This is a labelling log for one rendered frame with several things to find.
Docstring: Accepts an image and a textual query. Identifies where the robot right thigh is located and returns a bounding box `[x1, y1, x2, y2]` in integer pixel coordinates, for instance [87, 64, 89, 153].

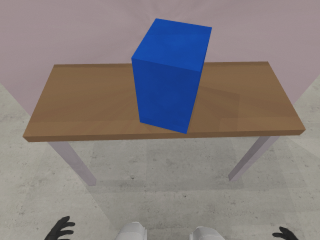
[189, 227, 225, 240]

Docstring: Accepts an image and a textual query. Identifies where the right robot hand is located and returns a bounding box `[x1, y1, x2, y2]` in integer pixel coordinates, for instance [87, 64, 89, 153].
[272, 226, 298, 240]

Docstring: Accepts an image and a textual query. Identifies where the table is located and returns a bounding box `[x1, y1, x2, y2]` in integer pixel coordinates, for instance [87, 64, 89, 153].
[22, 61, 306, 186]

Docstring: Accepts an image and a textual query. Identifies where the carton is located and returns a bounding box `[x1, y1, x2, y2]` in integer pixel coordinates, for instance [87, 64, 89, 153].
[131, 18, 212, 134]

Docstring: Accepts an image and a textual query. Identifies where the robot thigh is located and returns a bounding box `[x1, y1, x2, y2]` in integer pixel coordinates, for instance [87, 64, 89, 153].
[114, 223, 147, 240]
[189, 227, 225, 240]

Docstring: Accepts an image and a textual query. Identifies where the robot left thigh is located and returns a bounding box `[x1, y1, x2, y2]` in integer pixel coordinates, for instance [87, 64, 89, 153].
[114, 223, 147, 240]

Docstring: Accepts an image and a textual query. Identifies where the left robot hand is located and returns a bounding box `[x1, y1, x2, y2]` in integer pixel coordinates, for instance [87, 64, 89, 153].
[44, 216, 75, 240]

